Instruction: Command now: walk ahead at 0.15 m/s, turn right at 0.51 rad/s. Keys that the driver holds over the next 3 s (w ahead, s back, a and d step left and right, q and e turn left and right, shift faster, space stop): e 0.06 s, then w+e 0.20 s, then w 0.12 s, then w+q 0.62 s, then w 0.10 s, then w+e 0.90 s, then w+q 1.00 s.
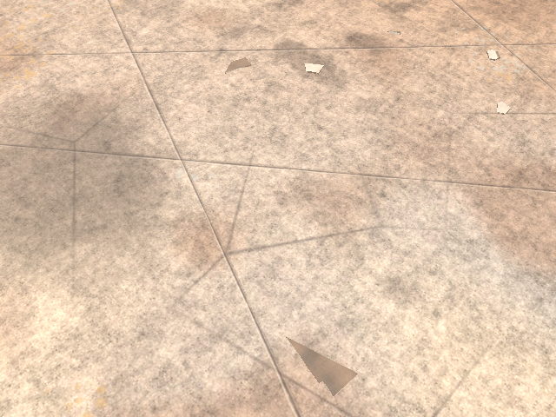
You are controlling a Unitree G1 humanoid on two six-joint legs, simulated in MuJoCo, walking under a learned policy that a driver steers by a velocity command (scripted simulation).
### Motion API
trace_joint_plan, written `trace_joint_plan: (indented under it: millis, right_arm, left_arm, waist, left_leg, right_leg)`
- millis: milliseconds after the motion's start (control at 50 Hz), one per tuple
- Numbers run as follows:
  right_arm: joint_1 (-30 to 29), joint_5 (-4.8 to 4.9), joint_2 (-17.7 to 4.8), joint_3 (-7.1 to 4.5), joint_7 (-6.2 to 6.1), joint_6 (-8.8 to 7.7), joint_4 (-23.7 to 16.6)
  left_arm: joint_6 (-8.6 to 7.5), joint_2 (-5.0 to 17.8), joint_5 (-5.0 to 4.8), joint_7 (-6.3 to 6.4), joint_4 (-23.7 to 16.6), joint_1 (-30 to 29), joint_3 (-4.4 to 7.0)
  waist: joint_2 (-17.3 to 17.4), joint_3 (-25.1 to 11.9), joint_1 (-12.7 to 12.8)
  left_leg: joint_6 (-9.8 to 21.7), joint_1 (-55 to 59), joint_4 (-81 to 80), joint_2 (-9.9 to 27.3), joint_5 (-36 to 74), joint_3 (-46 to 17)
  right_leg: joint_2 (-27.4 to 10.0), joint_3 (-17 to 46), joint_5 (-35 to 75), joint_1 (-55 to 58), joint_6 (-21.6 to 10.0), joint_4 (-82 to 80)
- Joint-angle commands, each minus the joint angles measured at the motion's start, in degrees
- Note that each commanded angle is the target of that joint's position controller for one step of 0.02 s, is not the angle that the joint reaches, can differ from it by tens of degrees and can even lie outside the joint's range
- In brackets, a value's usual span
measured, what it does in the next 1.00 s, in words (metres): walks ahead: right foot, then left foot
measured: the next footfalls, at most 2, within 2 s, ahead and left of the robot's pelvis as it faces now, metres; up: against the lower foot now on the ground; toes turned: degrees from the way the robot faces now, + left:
right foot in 0.10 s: +0.17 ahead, -0.08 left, +0.00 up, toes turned -6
left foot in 0.66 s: +0.35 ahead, +0.10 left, +0.00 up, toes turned -6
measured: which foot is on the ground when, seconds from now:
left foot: down 0.00-0.08, up 0.10-0.64, down 0.66-1.00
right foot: up 0.00-0.08, down 0.10-0.68, up 0.70-1.00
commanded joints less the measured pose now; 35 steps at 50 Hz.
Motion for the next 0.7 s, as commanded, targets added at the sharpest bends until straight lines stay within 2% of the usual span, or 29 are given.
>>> trace_joint_plan:
  millis: [20,60,80,100,120,140,160,180,200,220,240,280,300,400,480,540,600,640,660,680,700]
  right_arm:
    - [-0.8,0.22,-8.9,-2.13,-0.7,0.17,-3.1]
    - [-1.3,0.21,-9.8,-2.59,-1.0,1.1,-3.5]
    - [-1.6,0.17,-10.1,-2.72,-0.73,1.6,-3.9]
    - [0.8,-0.33,-9.8,-2.62,-0.34,1.84,-5.1]
    - [4.1,-0.39,-4.9,-1.69,0.59,2.46,-8.6]
    - [0.4,-2.06,-7.2,-1.88,0.93,2.91,-8.6]
    - [-3.4,-1.5,-7.4,-1.92,1.25,2.66,-9.6]
    - [-5.7,-1.28,-8.0,-2.1,1.31,2.11,-9.9]
    - [-6.4,-1.7,-8.4,-2.28,1.29,1.99,-10.0]
    - [-5.0,-2.38,-7.8,-2.1,1.44,2.39,-9.4]
    - [-4.1,-2.59,-7.0,-1.91,1.66,2.83,-8.9]
    - [-3.8,-2.28,-5.8,-1.62,1.99,3.18,-8.9]
    - [-4.5,-2.17,-5.6,-1.57,2.08,3.25,-9.1]
    - [-10.4,-1.73,-5.3,-1.4,2.27,2.92,-10.7]
    - [-13.6,-1.03,-5.7,-1.37,2.69,2.31,-11.7]
    - [-14.6,-0.84,-5.9,-1.39,3.18,1.99,-12.6]
    - [-12.6,-0.91,-6.1,-1.5,3.51,1.6,-13.0]
    - [-5.0,-1.3,-6.3,-1.94,3.15,1.03,-10.8]
    - [3.0,-1.6,-8.7,-2.95,2.57,0.4,-8.1]
    - [10.9,-2.44,-15.6,-4.55,2.05,-0.16,-7.5]
    - [10.9,-0.79,-17.0,-5.0,2.55,0.28,-6.6]
  left_arm:
    - [-0.21,2.5,0.63,-0.27,-3.3,2.7,0.27]
    - [-0.74,4.1,0.9,0.17,-2.9,6.6,1.04]
    - [-1.34,4.9,0.98,0.76,-1.9,10.6,1.6]
    - [-1.76,10.3,0.95,1.75,-1.7,14.8,3.27]
    - [-0.83,18.0,-0.35,2.23,-2.9,12.9,5.34]
    - [0.02,16.0,-2.57,2.05,-3.4,15.2,5.26]
    - [0.53,12.9,-2.13,2.38,-3.4,11.5,4.44]
    - [0.88,9.4,-1.84,2.51,-3.6,8.4,3.43]
    - [0.71,8.1,-1.83,2.75,-4.1,6.1,3.0]
    - [0.23,7.3,-1.65,2.94,-4.2,5.1,2.82]
    - [-0.43,7.6,-1.35,2.78,-4.2,5.3,2.9]
    - [-1.57,8.7,-1.23,2.35,-3.7,6.5,3.31]
    - [-1.86,8.8,-1.21,2.24,-3.5,7.3,3.37]
    - [-2.62,8.9,-1.09,2.06,-1.6,12.1,3.23]
    - [-3.6,9.7,-0.52,1.99,-0.9,13.7,3.13]
    - [-4.23,9.8,-0.22,2.25,-0.4,14.3,3.03]
    - [-4.67,10.3,-0.22,2.69,-0.2,13.2,3.08]
    - [-4.74,10.1,-0.64,2.86,-0.1,11.6,2.79]
    - [-4.96,8.0,-0.38,2.89,-0.4,11.1,2.0]
    - [-5.3,4.2,-1.25,2.62,-3.9,9.5,0.64]
    - [-5.4,6.4,0.14,2.56,-4.4,9.6,1.17]
  waist:
    - [7.4,-5.4,1.7]
    - [6.6,-7.8,3.1]
    - [4.0,-10.7,5.3]
    - [-3.3,-14.8,6.9]
    - [-14.2,-19.0,2.6]
    - [-5.2,-21.5,6.2]
    - [-2.8,-12.4,5.2]
    - [0.4,-5.6,3.6]
    - [-0.2,-3.4,2.1]
    - [-1.3,-3.9,1.0]
    - [-1.0,-5.6,0.8]
    - [-0.3,-7.5,0.6]
    - [-0.7,-7.3,1.0]
    - [-3.1,-5.5,4.0]
    - [-3.2,-4.6,5.7]
    - [-3.2,-3.2,6.0]
    - [-3.3,-2.1,4.3]
    - [-1.0,-3.8,0.0]
    - [3.5,-7.9,-3.3]
    - [15.6,-12.1,-5.4]
    - [17.4,-9.7,-3.3]
  left_leg:
    - [4.3,-0.4,4.5,15.6,52.6,-2.6]
    - [3.6,0.8,14.8,15.7,53.6,-2.5]
    - [2.0,-0.9,24.2,14.7,47.0,-1.6]
    - [-0.7,-9.2,39.3,11.6,27.0,-0.8]
    - [-3.4,-29.6,57.7,-1.1,-21.6,-3.6]
    - [-3.5,-33.0,59.7,0.4,-19.6,-16.0]
    - [-3.2,-36.9,57.8,2.5,-14.6,-16.8]
    - [-3.0,-37.0,51.2,4.8,-9.5,-16.7]
    - [-3.3,-34.7,46.0,5.7,-6.2,-16.4]
    - [-3.8,-31.1,43.4,5.8,-3.3,-16.2]
    - [-4.2,-29.0,42.4,5.3,-1.2,-15.8]
    - [-5.1,-28.4,39.0,5.2,0.6,-15.3]
    - [-5.5,-29.0,36.8,5.4,1.5,-15.0]
    - [-6.4,-31.8,25.3,6.0,7.2,-14.4]
    - [-4.9,-31.1,20.0,5.7,7.5,-13.4]
    - [-3.1,-29.5,17.1,4.9,4.9,-13.0]
    - [-0.5,-23.4,13.0,3.4,1.9,-11.9]
    - [1.2,-10.5,6.3,0.1,2.8,-10.3]
    - [2.7,0.1,4.0,2.2,1.2,-15.3]
    - [8.6,11.0,-4.2,16.9,-8.8,-40.0]
    - [12.6,13.6,-9.6,21.8,-9.4,-57.7]
  right_leg:
    - [2.4,-2.2,-2.8,9.4,-1.9,-4.1]
    - [4.6,-2.3,-6.3,13.8,-4.2,-7.9]
    - [5.7,-1.8,-2.7,19.8,-5.8,-12.8]
    - [-2.1,9.5,9.0,29.4,-9.2,-15.1]
    - [-18.5,36.8,18.9,41.3,-21.4,-16.8]
    - [-18.8,42.3,1.6,39.9,-23.3,-22.9]
    - [-17.0,38.0,-14.5,33.3,-21.4,-26.2]
    - [-13.8,34.1,-22.9,26.2,-17.8,-29.7]
    - [-10.6,31.2,-23.1,22.6,-14.7,-31.4]
    - [-8.0,28.1,-19.6,20.4,-13.4,-31.9]
    - [-6.5,26.0,-15.6,19.9,-13.1,-31.6]
    - [-5.3,23.8,-12.5,20.7,-13.1,-31.4]
    - [-5.0,23.4,-13.4,21.0,-12.9,-32.0]
    - [-6.0,23.4,-16.6,24.9,-11.3,-34.5]
    - [-8.1,21.6,-17.4,27.5,-10.8,-34.7]
    - [-9.9,20.2,-17.5,28.5,-10.5,-33.9]
    - [-11.1,17.6,-14.0,27.4,-9.5,-31.7]
    - [-8.9,12.6,-2.7,23.2,-7.3,-23.2]
    - [-5.5,7.7,4.5,19.2,-5.4,-10.8]
    - [1.6,0.2,-4.8,5.5,-1.6,9.2]
    - [6.8,3.0,-23.9,-8.7,-0.8,18.1]
Over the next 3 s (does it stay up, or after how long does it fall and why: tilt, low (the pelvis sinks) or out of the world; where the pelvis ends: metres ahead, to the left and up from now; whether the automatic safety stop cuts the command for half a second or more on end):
stays up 1.46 -0.06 0.00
